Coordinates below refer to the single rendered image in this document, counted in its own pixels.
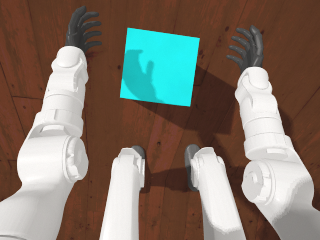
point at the robot right upper arm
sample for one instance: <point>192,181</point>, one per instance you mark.
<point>283,191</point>

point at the robot thigh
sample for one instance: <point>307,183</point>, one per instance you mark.
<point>221,220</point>
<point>121,216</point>

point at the robot left hand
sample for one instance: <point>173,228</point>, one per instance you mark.
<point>76,35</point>

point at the right robot thigh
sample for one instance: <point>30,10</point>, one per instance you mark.
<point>221,220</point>

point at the right robot forearm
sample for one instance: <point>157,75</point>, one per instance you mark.
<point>261,121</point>

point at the carton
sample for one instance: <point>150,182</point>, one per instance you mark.
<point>159,67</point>

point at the robot left upper arm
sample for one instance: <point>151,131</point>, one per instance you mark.
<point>48,168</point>

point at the robot right hand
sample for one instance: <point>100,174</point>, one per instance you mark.
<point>253,55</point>

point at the left robot thigh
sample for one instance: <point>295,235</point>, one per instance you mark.
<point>121,216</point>

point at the left robot forearm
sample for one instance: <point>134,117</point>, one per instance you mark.
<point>63,102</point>

